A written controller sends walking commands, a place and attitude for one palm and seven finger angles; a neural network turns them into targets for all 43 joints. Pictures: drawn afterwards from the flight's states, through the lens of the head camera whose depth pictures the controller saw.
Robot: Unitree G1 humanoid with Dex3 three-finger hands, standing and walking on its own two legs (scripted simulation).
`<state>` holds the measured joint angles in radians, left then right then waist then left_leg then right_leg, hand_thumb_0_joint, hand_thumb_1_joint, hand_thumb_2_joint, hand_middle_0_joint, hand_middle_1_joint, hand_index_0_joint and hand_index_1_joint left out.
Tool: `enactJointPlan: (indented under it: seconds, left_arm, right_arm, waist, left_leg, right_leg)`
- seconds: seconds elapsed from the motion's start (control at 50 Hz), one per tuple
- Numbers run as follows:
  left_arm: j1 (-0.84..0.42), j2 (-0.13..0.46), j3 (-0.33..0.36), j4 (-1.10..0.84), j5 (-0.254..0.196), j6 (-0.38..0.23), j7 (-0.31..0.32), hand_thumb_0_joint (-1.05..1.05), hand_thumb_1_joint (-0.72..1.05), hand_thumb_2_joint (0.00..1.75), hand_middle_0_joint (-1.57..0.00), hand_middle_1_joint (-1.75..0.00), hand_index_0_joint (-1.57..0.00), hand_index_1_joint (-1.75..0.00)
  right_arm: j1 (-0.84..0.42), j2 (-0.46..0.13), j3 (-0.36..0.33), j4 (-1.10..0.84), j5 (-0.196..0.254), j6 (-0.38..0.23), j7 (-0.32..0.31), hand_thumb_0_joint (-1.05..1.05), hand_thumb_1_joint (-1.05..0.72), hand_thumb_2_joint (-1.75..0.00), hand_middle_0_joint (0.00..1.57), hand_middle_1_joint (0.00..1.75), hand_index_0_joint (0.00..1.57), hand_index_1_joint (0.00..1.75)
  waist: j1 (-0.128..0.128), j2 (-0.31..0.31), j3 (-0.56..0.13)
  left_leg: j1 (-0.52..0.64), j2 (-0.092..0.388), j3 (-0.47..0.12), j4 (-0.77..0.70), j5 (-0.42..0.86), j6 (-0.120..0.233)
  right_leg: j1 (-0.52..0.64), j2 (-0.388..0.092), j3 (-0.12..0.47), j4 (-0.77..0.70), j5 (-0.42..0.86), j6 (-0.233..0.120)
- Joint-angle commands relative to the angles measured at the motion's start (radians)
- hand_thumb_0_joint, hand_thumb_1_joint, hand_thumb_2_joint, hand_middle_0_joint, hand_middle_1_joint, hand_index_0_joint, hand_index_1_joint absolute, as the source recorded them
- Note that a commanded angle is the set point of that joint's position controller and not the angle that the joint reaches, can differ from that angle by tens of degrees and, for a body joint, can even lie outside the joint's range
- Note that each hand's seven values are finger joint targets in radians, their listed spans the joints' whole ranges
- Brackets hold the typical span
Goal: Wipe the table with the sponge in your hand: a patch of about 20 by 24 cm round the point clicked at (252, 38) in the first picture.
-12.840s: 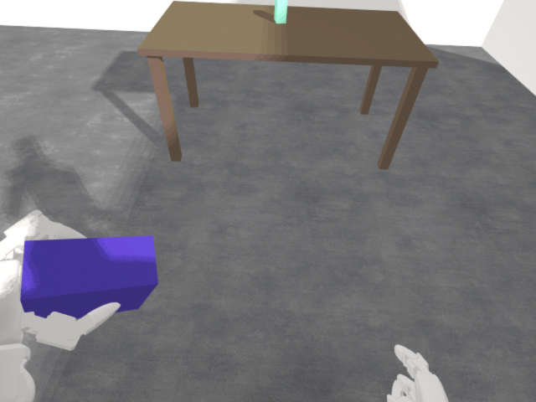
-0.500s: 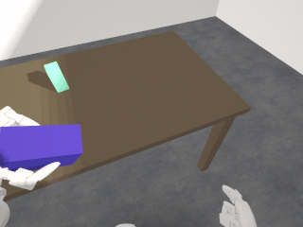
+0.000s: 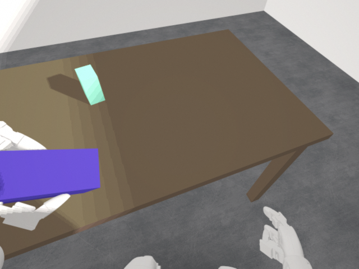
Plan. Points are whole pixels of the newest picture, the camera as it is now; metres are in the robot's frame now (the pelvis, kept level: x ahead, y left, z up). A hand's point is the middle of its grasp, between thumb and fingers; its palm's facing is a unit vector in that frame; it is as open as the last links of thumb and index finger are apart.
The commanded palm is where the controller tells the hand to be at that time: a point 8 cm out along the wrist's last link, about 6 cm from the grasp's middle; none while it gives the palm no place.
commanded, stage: shuffle to correct the standing spot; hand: left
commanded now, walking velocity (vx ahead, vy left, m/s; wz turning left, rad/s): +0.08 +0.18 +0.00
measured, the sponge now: (62, 175) +0.23 +0.20 +0.16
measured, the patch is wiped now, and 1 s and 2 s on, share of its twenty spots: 0.00 0.00 0.00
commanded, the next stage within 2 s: come to a stop and stand still in 0.06 s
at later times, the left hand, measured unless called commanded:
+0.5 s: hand out of the picture +0.21 +0.33 +0.18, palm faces +0.40 -0.83 -0.38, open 10.0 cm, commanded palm +0.16 +0.36 +0.20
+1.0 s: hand out of the picture +0.20 +0.30 +0.16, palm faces +0.21 -0.87 -0.45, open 9.9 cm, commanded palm +0.14 +0.34 +0.20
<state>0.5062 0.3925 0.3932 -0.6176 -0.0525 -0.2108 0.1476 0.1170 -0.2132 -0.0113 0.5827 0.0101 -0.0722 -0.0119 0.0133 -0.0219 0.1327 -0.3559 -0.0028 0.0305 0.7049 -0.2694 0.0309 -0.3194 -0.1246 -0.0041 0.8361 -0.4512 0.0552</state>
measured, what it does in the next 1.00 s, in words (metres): steps on the spot: right foot, then left foot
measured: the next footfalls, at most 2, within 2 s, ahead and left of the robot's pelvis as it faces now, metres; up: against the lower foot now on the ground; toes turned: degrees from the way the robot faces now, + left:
right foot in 0.14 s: +0.05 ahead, -0.08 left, +0.00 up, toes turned +2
left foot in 0.32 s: +0.07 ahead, +0.20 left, +0.00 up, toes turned -1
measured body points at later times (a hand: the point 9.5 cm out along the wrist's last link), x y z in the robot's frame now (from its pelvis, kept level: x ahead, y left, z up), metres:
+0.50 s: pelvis +0.00 +0.08 +0.02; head +0.03 +0.10 +0.47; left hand +0.19 +0.37 +0.20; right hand +0.18 -0.13 -0.06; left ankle +0.03 +0.20 -0.71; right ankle +0.01 -0.08 -0.71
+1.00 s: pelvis -0.02 +0.07 +0.02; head +0.01 +0.09 +0.47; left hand +0.18 +0.34 +0.19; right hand +0.14 -0.18 -0.05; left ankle +0.03 +0.20 -0.71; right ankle +0.01 -0.08 -0.71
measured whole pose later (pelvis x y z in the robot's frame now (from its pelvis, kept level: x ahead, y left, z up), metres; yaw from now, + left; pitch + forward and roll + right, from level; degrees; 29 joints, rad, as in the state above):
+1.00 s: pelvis -0.02 +0.07 +0.02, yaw -1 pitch -2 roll -1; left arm 0.47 0.41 0.34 -0.44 -0.03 -0.24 0.02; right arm 0.23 -0.22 0.00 0.58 0.02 -0.15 -0.05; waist 0.00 -0.03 0.10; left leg -0.27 0.04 -0.01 0.49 -0.19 -0.02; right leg -0.22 0.00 0.04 0.43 -0.18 0.04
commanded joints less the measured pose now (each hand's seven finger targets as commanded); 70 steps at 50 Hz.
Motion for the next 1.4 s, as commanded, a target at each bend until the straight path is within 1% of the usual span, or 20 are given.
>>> enactJointPlan:
  seconds: [0.0,0.08,0.1,0.14,0.16,0.22,0.26,0.28,0.32,0.46,0.6,0.62,0.64,0.66,0.74,0.82,0.84,0.98,1.16,1.38]
  left_arm:
    - [-0.100,0.171,0.127,-0.202,-0.010,-0.042,0.022,0.00,0.10,1.30,-1.20,-1.60,-1.20,-1.60]
    - [-0.069,0.145,0.094,-0.180,-0.017,-0.038,0.021,0.00,0.10,1.30,-1.20,-1.60,-1.20,-1.60]
    - [-0.047,0.156,0.102,-0.154,-0.016,-0.038,0.020,0.00,0.10,1.30,-1.20,-1.60,-1.20,-1.60]
    - [0.009,0.167,0.116,-0.076,-0.028,-0.031,0.023,0.00,0.10,1.30,-1.20,-1.60,-1.20,-1.60]
    - [-0.013,0.116,0.077,-0.096,-0.035,-0.024,0.022,0.00,0.10,1.30,-1.20,-1.60,-1.20,-1.60]
    - [-0.117,0.159,0.126,-0.119,-0.015,-0.037,0.032,0.00,0.10,1.30,-1.20,-1.60,-1.20,-1.60]
    - [-0.094,0.114,0.091,-0.121,-0.007,-0.034,0.027,0.00,0.10,1.30,-1.20,-1.60,-1.20,-1.60]
    - [-0.094,0.106,0.074,-0.157,-0.010,-0.031,0.029,0.00,0.10,1.30,-1.20,-1.60,-1.20,-1.60]
    - [-0.091,0.123,0.085,-0.102,0.004,-0.009,0.022,0.00,0.10,1.30,-1.20,-1.60,-1.20,-1.60]
    - [-0.078,0.104,0.062,-0.206,-0.011,-0.005,0.004,0.00,0.10,1.30,-1.20,-1.60,-1.20,-1.60]
    - [-0.105,0.099,0.052,-0.128,-0.008,0.012,0.004,0.00,0.10,1.30,-1.20,-1.60,-1.20,-1.60]
    - [-1.157,0.935,0.648,-0.279,0.177,-0.102,-0.022,0.00,0.10,1.30,-1.20,-1.60,-1.20,-1.60]
    - [-0.921,0.571,0.415,0.095,0.115,-0.071,-0.049,0.00,0.10,1.30,-1.20,-1.60,-1.20,-1.60]
    - [-0.612,0.311,0.216,0.196,0.066,-0.060,-0.082,0.00,0.10,1.30,-1.20,-1.60,-1.20,-1.60]
    - [-0.161,0.042,-0.032,0.066,-0.010,-0.050,-0.124,0.00,0.10,1.30,-1.20,-1.60,-1.20,-1.60]
    - [-0.143,0.207,0.110,-0.014,-0.005,-0.062,-0.094,0.00,0.10,1.30,-1.20,-1.60,-1.20,-1.60]
    - [-0.139,0.278,0.195,-0.015,-0.003,-0.066,-0.073,0.00,0.10,1.30,-1.20,-1.60,-1.20,-1.60]
    - [-0.221,0.243,0.170,-0.091,-0.006,-0.128,-0.066,0.00,0.10,1.30,-1.20,-1.60,-1.20,-1.60]
    - [-0.168,0.120,0.049,-0.004,0.019,-0.120,-0.073,0.00,0.10,1.30,-1.20,-1.60,-1.20,-1.60]
    - [-0.187,0.162,0.092,-0.073,0.018,-0.115,-0.077,0.00,0.10,1.30,-1.20,-1.60,-1.20,-1.60]
  right_arm:
    - [-0.059,-0.124,-0.044,-0.147,-0.005,-0.069,-0.008,0.00,-0.90,-0.90,0.20,0.30,0.20,0.30]
    - [-0.067,-0.129,-0.017,-0.136,0.001,-0.085,-0.015,0.00,-0.90,-0.90,0.20,0.30,0.20,0.30]
    - [-0.068,-0.129,-0.010,-0.139,-0.001,-0.076,-0.015,0.00,-0.90,-0.90,0.20,0.30,0.20,0.30]
    - [-0.047,-0.134,-0.028,-0.147,0.004,-0.056,0.000,0.00,-0.90,-0.90,0.20,0.30,0.20,0.30]
    - [-0.022,-0.151,-0.048,-0.129,0.007,-0.043,0.008,0.00,-0.90,-0.90,0.20,0.30,0.20,0.30]
    - [-0.065,-0.093,-0.004,-0.108,0.005,-0.035,-0.006,0.00,-0.90,-0.90,0.20,0.30,0.20,0.30]
    - [-0.067,-0.084,-0.004,-0.095,0.001,-0.048,-0.036,0.00,-0.90,-0.90,0.20,0.30,0.20,0.30]
    - [-0.074,-0.121,-0.027,-0.123,-0.005,-0.057,-0.043,0.00,-0.90,-0.90,0.20,0.30,0.20,0.30]
    - [-0.050,-0.118,-0.036,-0.134,0.004,-0.060,-0.044,0.00,-0.90,-0.90,0.20,0.30,0.20,0.30]
    - [-0.062,-0.096,-0.012,-0.125,-0.005,-0.094,-0.036,0.00,-0.90,-0.90,0.20,0.30,0.20,0.30]
    - [-0.060,-0.091,-0.007,-0.123,-0.004,-0.081,-0.038,0.00,-0.90,-0.90,0.20,0.30,0.20,0.30]
    - [0.121,-0.144,-0.047,-0.098,-0.048,-0.125,-0.041,0.00,-0.90,-0.90,0.20,0.30,0.20,0.30]
    - [0.021,-0.061,-0.030,-0.037,-0.011,-0.112,-0.038,0.00,-0.90,-0.90,0.20,0.30,0.20,0.30]
    - [0.068,-0.087,-0.051,-0.085,-0.025,-0.127,-0.027,0.00,-0.90,-0.90,0.20,0.30,0.20,0.30]
    - [0.011,-0.078,-0.034,-0.151,0.029,-0.144,0.043,0.00,-0.90,-0.90,0.20,0.30,0.20,0.30]
    - [-0.009,-0.090,-0.020,-0.175,0.014,-0.140,0.010,0.00,-0.90,-0.90,0.20,0.30,0.20,0.30]
    - [-0.024,-0.096,-0.017,-0.158,0.018,-0.133,-0.004,0.00,-0.90,-0.90,0.20,0.30,0.20,0.30]
    - [0.013,-0.099,-0.013,-0.165,0.008,-0.156,-0.043,0.00,-0.90,-0.90,0.20,0.30,0.20,0.30]
    - [0.025,-0.105,-0.013,-0.122,0.000,-0.184,-0.025,0.00,-0.90,-0.90,0.20,0.30,0.20,0.30]
    - [0.014,-0.092,-0.008,-0.146,-0.003,-0.161,-0.025,0.00,-0.90,-0.90,0.20,0.30,0.20,0.30]
  waist:
    - [-0.017,0.277,-0.220]
    - [0.002,0.200,-0.244]
    - [0.007,0.125,-0.250]
    - [-0.005,-0.192,-0.237]
    - [-0.011,-0.231,-0.200]
    - [-0.025,-0.131,-0.188]
    - [-0.027,0.132,-0.223]
    - [-0.004,0.266,-0.232]
    - [0.004,0.148,-0.223]
    - [-0.002,0.169,-0.256]
    - [0.000,0.174,-0.247]
    - [0.011,0.017,-0.127]
    - [0.013,0.188,-0.207]
    - [0.016,0.206,-0.278]
    - [0.028,0.078,-0.305]
    - [0.030,-0.120,-0.195]
    - [0.028,-0.063,-0.197]
    - [0.019,0.154,-0.207]
    - [0.013,0.102,-0.197]
    - [0.011,0.122,-0.240]
  left_leg:
    - [0.156,0.216,-0.258,-0.314,0.388,0.149]
    - [0.048,0.145,-0.155,-0.245,0.246,0.076]
    - [-0.055,0.118,-0.157,-0.174,0.112,0.051]
    - [-0.213,-0.001,-0.070,0.214,-0.155,-0.024]
    - [-0.212,0.026,-0.115,0.373,-0.181,-0.044]
    - [-0.026,0.110,-0.144,0.055,-0.188,-0.023]
    - [0.202,0.034,-0.052,-0.293,0.126,-0.036]
    - [0.235,0.180,-0.248,-0.347,0.294,0.010]
    - [0.114,0.205,-0.275,-0.358,0.252,0.053]
    - [0.165,0.141,-0.173,-0.373,0.275,-0.032]
    - [0.098,0.105,-0.106,-0.383,0.069,-0.030]
    - [-0.043,0.133,-0.058,-0.222,0.174,0.008]
    - [0.183,0.144,-0.074,-0.204,0.198,-0.004]
    - [0.233,0.081,-0.063,-0.239,0.199,-0.024]
    - [0.232,0.049,-0.019,-0.265,0.163,-0.015]
    - [0.142,0.029,-0.020,-0.264,-0.014,-0.026]
    - [0.164,0.037,-0.022,-0.283,-0.020,-0.024]
    - [0.104,0.056,-0.057,-0.337,-0.048,-0.008]
    - [0.121,0.068,-0.073,-0.358,-0.029,-0.010]
    - [0.130,0.076,-0.082,-0.359,0.075,-0.010]
  right_leg:
    - [-0.115,0.063,-0.061,0.173,-0.094,-0.029]
    - [0.173,0.075,-0.094,-0.317,0.164,-0.041]
    - [0.294,0.028,-0.037,-0.444,0.287,-0.065]
    - [0.293,-0.339,0.456,-0.577,0.325,-0.235]
    - [0.221,-0.373,0.454,-0.586,0.369,-0.282]
    - [0.106,-0.220,0.134,-0.425,0.504,-0.186]
    - [0.084,-0.015,-0.040,-0.247,0.381,-0.084]
    - [0.020,0.067,-0.066,-0.164,0.226,-0.035]
    - [0.064,0.128,-0.040,-0.165,0.045,-0.032]
    - [0.198,0.147,-0.028,-0.397,0.332,-0.040]
    - [0.262,0.136,-0.004,-0.488,0.376,-0.044]
    - [0.134,0.065,0.055,-0.481,0.314,-0.062]
    - [-0.028,-0.008,0.030,-0.442,0.272,-0.111]
    - [0.060,0.072,0.067,-0.400,0.365,-0.125]
    - [0.150,0.069,0.074,-0.457,0.393,-0.081]
    - [0.081,0.053,0.089,-0.556,0.190,-0.076]
    - [0.057,0.056,0.084,-0.551,0.144,-0.079]
    - [0.158,0.083,0.060,-0.484,0.250,-0.075]
    - [0.140,0.093,0.027,-0.497,0.275,-0.061]
    - [0.196,0.091,0.013,-0.473,0.377,-0.061]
